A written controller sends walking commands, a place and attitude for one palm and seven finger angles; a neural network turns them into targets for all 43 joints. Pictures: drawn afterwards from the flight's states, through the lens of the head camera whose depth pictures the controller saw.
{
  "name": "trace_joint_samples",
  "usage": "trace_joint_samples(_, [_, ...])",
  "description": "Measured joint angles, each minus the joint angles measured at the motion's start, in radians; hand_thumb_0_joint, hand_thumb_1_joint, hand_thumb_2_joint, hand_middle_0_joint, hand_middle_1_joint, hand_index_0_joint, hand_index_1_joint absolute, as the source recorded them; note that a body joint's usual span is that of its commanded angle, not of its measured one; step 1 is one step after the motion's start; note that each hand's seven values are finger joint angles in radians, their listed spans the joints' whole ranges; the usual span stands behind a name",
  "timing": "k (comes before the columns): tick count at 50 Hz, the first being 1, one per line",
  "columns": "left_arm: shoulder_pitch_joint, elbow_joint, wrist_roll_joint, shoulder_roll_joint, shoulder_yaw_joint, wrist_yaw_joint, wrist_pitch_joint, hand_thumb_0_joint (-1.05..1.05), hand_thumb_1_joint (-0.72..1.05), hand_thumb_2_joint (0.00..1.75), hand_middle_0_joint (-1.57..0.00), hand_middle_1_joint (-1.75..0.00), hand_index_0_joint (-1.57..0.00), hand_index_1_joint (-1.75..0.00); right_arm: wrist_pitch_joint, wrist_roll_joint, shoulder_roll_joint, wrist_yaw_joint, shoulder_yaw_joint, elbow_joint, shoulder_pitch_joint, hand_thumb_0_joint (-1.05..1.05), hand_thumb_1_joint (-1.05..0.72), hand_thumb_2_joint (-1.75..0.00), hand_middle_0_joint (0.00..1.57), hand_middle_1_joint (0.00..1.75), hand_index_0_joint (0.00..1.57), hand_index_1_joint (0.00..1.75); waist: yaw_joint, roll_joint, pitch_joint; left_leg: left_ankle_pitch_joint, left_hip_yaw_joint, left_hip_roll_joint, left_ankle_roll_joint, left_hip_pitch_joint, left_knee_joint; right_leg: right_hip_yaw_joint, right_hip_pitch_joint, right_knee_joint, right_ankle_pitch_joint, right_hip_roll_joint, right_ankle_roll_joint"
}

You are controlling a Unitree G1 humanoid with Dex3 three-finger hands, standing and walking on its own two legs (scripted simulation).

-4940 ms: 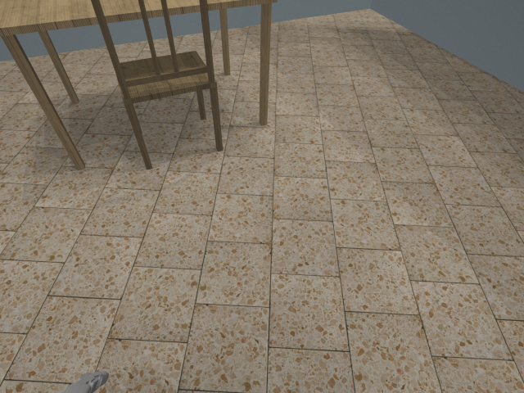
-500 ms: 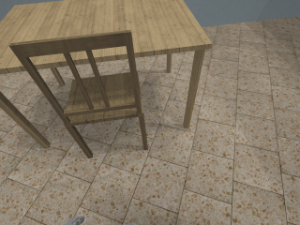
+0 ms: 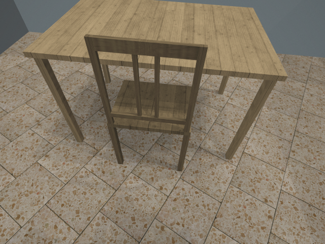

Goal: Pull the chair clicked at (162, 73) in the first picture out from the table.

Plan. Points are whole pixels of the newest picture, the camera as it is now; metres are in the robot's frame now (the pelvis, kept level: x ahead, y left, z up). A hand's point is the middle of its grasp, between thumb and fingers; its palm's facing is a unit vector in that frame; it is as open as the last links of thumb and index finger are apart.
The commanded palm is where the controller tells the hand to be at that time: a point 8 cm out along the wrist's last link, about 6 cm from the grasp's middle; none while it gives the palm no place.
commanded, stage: take the last steps up to it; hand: left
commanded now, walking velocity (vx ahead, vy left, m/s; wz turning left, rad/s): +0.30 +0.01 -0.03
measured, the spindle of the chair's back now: (137, 88) +0.70 +0.21 -0.08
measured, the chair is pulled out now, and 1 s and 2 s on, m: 0.00 0.00 0.00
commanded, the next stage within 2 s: come to a stop and stand still in 0.60 s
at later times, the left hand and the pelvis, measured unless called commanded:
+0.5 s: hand (105, 204) +0.24 +0.22 -0.18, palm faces -0.04 -0.98 -0.17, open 7.3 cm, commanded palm none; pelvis +0.14 +0.05 -0.01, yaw -1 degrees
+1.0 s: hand (117, 192) +0.29 +0.19 -0.17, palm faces -0.02 -0.97 -0.23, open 7.3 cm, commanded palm none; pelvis +0.26 +0.02 +0.00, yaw -4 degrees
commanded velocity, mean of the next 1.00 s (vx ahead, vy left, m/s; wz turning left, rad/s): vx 0.08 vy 0.00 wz -0.04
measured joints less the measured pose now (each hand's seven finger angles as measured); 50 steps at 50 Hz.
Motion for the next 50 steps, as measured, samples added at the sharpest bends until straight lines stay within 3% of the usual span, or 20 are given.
trace_joint_samples(2, [0.021,0.024,-0.006,0.006,0.001,-0.004,0.014,0.00,0.91,0.90,-0.20,-0.29,-0.20,-0.30,-0.029,0.000,0.008,-0.007,0.006,-0.012,-0.002,0.01,-0.91,-0.90,0.20,0.30,0.20,0.30,-0.006,-0.002,-0.006,0.040,0.011,-0.008,0.014,0.044,-0.080,0.012,-0.032,0.098,-0.075,-0.008,-0.001])
trace_joint_samples(5, [0.009,0.046,-0.003,0.015,0.003,-0.004,0.042,0.00,0.91,0.90,-0.20,-0.29,-0.20,-0.30,-0.050,-0.001,0.039,-0.022,0.019,-0.016,0.022,0.00,-0.91,-0.90,0.20,0.30,0.20,0.30,-0.012,-0.027,-0.003,0.027,0.036,-0.029,0.046,0.079,-0.070,0.086,-0.152,0.396,-0.186,0.006,-0.030])
trace_joint_samples(8, [-0.028,0.041,-0.001,0.013,0.007,-0.011,0.036,0.01,0.91,0.90,-0.20,-0.29,-0.20,-0.30,-0.062,0.007,0.055,-0.047,0.017,-0.001,0.076,0.00,-0.92,-0.90,0.20,0.30,0.21,0.30,-0.032,-0.028,-0.006,0.047,0.044,-0.048,0.058,0.155,-0.164,0.106,-0.270,0.590,-0.093,0.017,-0.037])
trace_joint_samples(13, [-0.121,0.001,-0.005,0.009,0.012,-0.013,0.017,0.00,0.91,0.90,-0.20,-0.29,-0.20,-0.30,-0.079,0.013,0.051,-0.061,0.025,0.056,0.166,-0.01,-0.94,-0.90,0.20,0.30,0.21,0.30,-0.050,-0.042,0.003,0.075,0.053,-0.091,0.075,0.261,-0.295,0.127,-0.403,0.670,0.041,0.025,-0.023])
trace_joint_samples(21, [-0.257,-0.043,-0.010,-0.009,0.009,-0.013,0.023,0.00,0.91,0.90,-0.19,-0.29,-0.20,-0.30,-0.085,0.005,0.091,-0.074,0.041,0.142,0.300,0.00,-0.92,-0.90,0.20,0.30,0.20,0.30,-0.096,-0.034,0.014,0.023,0.047,-0.122,0.077,0.357,-0.347,0.107,-0.449,0.566,0.078,0.046,-0.036])
trace_joint_samples(27, [-0.338,-0.075,-0.015,-0.031,-0.008,-0.008,0.012,0.00,0.91,0.90,-0.20,-0.29,-0.20,-0.30,-0.078,-0.003,0.112,-0.075,0.047,0.176,0.345,0.00,-0.91,-0.90,0.20,0.30,0.20,0.30,-0.136,0.011,0.053,-0.071,0.044,-0.093,0.050,0.395,-0.288,0.067,-0.358,0.318,0.026,0.090,-0.089])
trace_joint_samples(29, [-0.338,-0.085,-0.015,-0.035,-0.012,-0.005,-0.008,0.00,0.91,0.90,-0.20,-0.29,-0.20,-0.30,-0.069,0.003,0.116,-0.072,0.046,0.189,0.354,0.00,-0.90,-0.90,0.20,0.30,0.20,0.30,-0.131,0.017,0.056,-0.121,0.052,-0.076,0.037,0.376,-0.178,0.053,-0.281,0.211,0.081,0.114,-0.110])
trace_joint_samples(32, [-0.321,-0.086,-0.019,-0.042,-0.011,0.002,-0.042,0.00,0.91,0.90,-0.20,-0.29,-0.20,-0.30,-0.051,0.020,0.116,-0.064,0.035,0.194,0.318,0.01,-0.90,-0.90,0.20,0.30,0.20,0.30,-0.117,0.028,0.065,-0.171,0.013,-0.047,0.026,0.187,0.298,0.048,-0.238,0.208,0.031,0.144,-0.152])
trace_joint_samples(34, [-0.294,-0.076,-0.025,-0.046,-0.012,0.007,-0.043,0.00,0.91,0.90,-0.20,-0.29,-0.20,-0.30,-0.044,0.019,0.110,-0.060,0.025,0.176,0.276,0.01,-0.90,-0.90,0.20,0.30,0.20,0.30,-0.110,0.028,0.062,-0.149,-0.021,-0.040,0.030,0.054,0.542,0.052,-0.194,0.167,0.024,0.157,-0.156])
trace_joint_samples(36, [-0.263,-0.063,-0.031,-0.046,0.001,0.024,-0.039,-0.01,0.93,0.90,-0.20,-0.29,-0.20,-0.30,-0.039,0.012,0.100,-0.057,0.017,0.145,0.229,0.01,-0.90,-0.90,0.20,0.30,0.20,0.30,-0.107,0.030,0.049,-0.092,-0.040,-0.017,0.028,-0.061,0.638,0.058,-0.153,0.101,0.045,0.169,-0.151])
trace_joint_samples(38, [-0.239,-0.046,-0.026,-0.038,0.000,0.033,-0.037,-0.02,0.94,0.90,-0.20,-0.29,-0.20,-0.30,-0.039,0.008,0.088,-0.060,0.014,0.111,0.178,0.01,-0.91,-0.90,0.20,0.30,0.20,0.30,-0.108,0.037,0.039,-0.049,-0.054,0.008,0.013,-0.143,0.614,0.063,-0.120,0.044,0.063,0.177,-0.155])
trace_joint_samples(41, [-0.213,-0.023,-0.019,-0.043,-0.014,0.037,-0.026,-0.01,0.94,0.90,-0.20,-0.29,-0.20,-0.30,-0.027,0.005,0.063,-0.078,0.013,0.078,0.105,0.01,-0.92,-0.90,0.20,0.30,0.20,0.30,-0.106,0.054,0.032,-0.017,-0.068,0.029,-0.016,-0.190,0.449,0.074,-0.092,-0.001,0.075,0.181,-0.151])
trace_joint_samples(45, [-0.193,-0.014,-0.015,-0.066,-0.029,0.037,-0.006,-0.01,0.93,0.90,-0.20,-0.29,-0.20,-0.30,-0.002,0.018,0.026,-0.075,0.006,0.063,0.044,0.02,-0.94,-0.90,0.20,0.30,0.20,0.30,-0.081,0.067,0.034,-0.015,-0.074,0.020,-0.044,-0.165,0.260,0.095,-0.080,0.012,0.054,0.176,-0.143])
trace_joint_samples(50, [-0.182,-0.025,-0.009,-0.072,-0.026,0.037,0.018,0.00,0.92,0.90,-0.20,-0.29,-0.20,-0.30,0.029,0.019,0.027,-0.066,0.002,0.053,0.004,0.01,-0.93,-0.90,0.19,0.30,0.20,0.30,-0.057,0.046,0.037,-0.054,-0.065,-0.014,-0.057,-0.107,0.204,0.099,-0.082,0.055,0.019,0.161,-0.134])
